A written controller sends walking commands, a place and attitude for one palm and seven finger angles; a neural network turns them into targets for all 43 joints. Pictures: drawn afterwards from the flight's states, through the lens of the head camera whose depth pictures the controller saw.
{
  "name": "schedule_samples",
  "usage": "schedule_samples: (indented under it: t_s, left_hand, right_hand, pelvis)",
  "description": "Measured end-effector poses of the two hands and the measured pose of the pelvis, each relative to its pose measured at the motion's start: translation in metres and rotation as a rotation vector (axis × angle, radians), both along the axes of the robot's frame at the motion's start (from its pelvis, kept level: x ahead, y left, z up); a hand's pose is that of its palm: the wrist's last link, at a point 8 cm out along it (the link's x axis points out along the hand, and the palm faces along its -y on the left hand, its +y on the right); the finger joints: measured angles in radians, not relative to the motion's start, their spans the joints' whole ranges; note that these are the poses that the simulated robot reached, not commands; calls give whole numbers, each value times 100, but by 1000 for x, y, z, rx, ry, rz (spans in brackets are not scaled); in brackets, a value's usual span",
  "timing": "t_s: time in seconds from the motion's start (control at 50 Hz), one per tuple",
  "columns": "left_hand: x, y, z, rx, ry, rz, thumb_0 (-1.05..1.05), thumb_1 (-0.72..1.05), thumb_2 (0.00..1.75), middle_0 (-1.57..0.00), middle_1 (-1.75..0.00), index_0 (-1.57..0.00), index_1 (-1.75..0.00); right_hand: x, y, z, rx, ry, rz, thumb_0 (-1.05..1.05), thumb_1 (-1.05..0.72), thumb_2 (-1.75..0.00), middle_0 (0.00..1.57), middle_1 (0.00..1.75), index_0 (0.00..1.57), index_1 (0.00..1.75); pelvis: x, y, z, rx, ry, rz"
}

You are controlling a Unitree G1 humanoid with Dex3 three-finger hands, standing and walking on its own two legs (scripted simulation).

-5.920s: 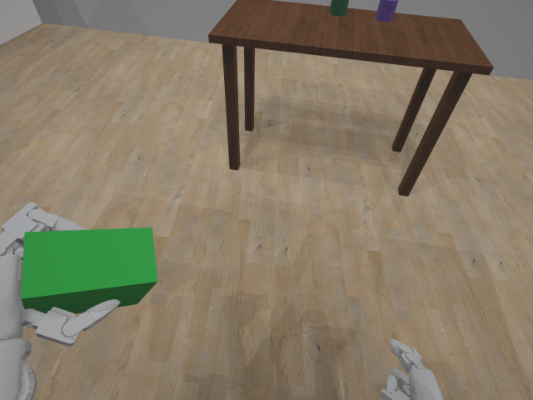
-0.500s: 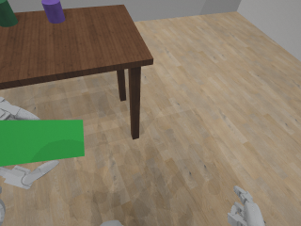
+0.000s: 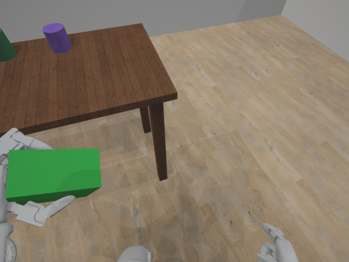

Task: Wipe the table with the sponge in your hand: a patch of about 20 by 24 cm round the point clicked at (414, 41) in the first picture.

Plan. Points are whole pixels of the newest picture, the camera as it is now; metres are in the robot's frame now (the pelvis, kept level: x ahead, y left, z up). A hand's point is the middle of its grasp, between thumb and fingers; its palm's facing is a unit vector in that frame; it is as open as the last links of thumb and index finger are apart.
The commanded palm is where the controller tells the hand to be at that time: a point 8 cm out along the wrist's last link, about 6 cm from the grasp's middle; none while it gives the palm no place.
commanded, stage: take the last steps up to it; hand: left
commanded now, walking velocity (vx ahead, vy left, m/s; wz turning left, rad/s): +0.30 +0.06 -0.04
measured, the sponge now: (67, 176) +0.23 +0.20 +0.14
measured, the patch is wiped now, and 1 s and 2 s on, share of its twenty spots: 0.00 0.00 0.00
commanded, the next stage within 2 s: come to a stop and stand still in 0.96 s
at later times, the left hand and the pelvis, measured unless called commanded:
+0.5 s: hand (65, 118) +0.33 +0.23 +0.17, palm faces +0.35 -0.78 -0.52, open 10.5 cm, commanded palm +0.28 +0.28 +0.18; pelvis +0.11 +0.01 -0.01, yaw -2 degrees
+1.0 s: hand (76, 86) +0.42 +0.24 +0.17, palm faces +0.37 -0.82 -0.43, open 10.5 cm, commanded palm +0.36 +0.28 +0.18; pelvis +0.19 +0.01 -0.01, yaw -3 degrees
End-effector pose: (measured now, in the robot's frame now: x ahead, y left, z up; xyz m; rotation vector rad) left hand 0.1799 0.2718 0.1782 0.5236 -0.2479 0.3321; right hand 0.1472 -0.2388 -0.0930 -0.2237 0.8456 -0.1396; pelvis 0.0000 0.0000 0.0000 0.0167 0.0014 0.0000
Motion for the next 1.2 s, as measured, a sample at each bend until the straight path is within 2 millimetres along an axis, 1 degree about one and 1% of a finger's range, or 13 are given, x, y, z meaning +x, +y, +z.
schedule_samples:
  t_s: [0.08, 0.14, 0.24, 0.3, 0.38, 0.46, 0.54, 0.66, 0.76, 0.84, 0.94, 1.08, 1.2]
  left_hand:
    - [16, 9, 9, 17, -44, -32, -1, -52, 100, -69, -136, -69, -136]
    - [31, 23, 12, 31, -112, -45, -1, -52, 100, -69, -136, -69, -136]
    - [68, 44, 9, 16, -133, -14, -1, -52, 100, -69, -136, -69, -136]
    - [83, 40, 9, -3, -94, -18, -1, -52, 100, -69, -136, -69, -136]
    - [94, 18, 14, 14, -47, -63, -1, -52, 100, -69, -136, -69, -136]
    - [106, 1, 17, 88, -23, -65, -1, -52, 100, -69, -136, -69, -136]
    - [123, -7, 14, 81, -23, -28, -1, -52, 100, -69, -136, -69, -136]
    - [144, -11, 11, 42, 5, -16, -1, -52, 100, -69, -136, -69, -136]
    - [158, -10, 15, 39, -24, -48, -1, -52, 100, -69, -136, -69, -136]
    - [174, 4, 13, 36, -92, -60, -1, -52, 100, -69, -136, -70, -135]
    - [198, 16, 8, 21, -101, -36, -1, -53, 100, -69, -136, -70, -135]
    - [201, -11, 16, 46, -44, -53, -1, -53, 100, -69, -136, -69, -135]
    - [208, -25, 10, 34, -12, -8, -1, -53, 100, -69, -136, -70, -135]
  right_hand:
    - [23, -2, 17, -64, -41, -5, 2, -90, -90, 20, 30, 20, 30]
    - [42, 4, 20, -97, -94, -26, 1, -90, -90, 20, 30, 20, 30]
    - [67, 32, 18, -27, -130, -47, 1, -90, -90, 20, 30, 20, 30]
    - [76, 51, 17, 40, -128, -31, 1, -90, -90, 20, 30, 20, 30]
    - [85, 63, 10, 104, -111, -12, 1, -90, -90, 20, 30, 20, 30]
    - [95, 57, -10, 142, -77, -10, 1, -90, -90, 21, 30, 20, 30]
    - [106, 34, -28, 129, -15, -10, 1, -90, -90, 21, 30, 20, 30]
    - [123, -4, -10, 39, 18, -36, 2, -90, -90, 21, 30, 20, 30]
    - [147, -20, 10, -46, -23, -47, 2, -90, -90, 20, 30, 20, 30]
    - [170, -17, 15, -88, -80, -65, 1, -90, -90, 20, 30, 20, 30]
    - [194, 7, 16, -22, -129, -62, 1, -91, -90, 20, 30, 20, 30]
    - [207, 34, 4, 115, -134, -3, 1, -90, -90, 20, 30, 20, 30]
    - [208, 19, -19, 133, -47, 15, 1, -90, -90, 21, 30, 20, 30]
  pelvis:
    - [19, 11, 1, 6, -4, -7]
    - [37, 25, -9, -9, -16, -21]
    - [55, 32, -8, -13, -16, -28]
    - [66, 32, -2, -23, -1, -40]
    - [83, 26, 1, -27, 8, -50]
    - [101, 12, -6, -12, 0, -50]
    - [114, 2, -12, -9, -13, -36]
    - [135, -3, 1, 22, -3, -33]
    - [154, 1, 2, 24, -3, -32]
    - [172, 12, -9, 4, -18, -42]
    - [183, 12, -9, 0, -21, -41]
    - [197, -2, -6, -12, -10, -46]
    - [207, -17, -8, 2, -20, -35]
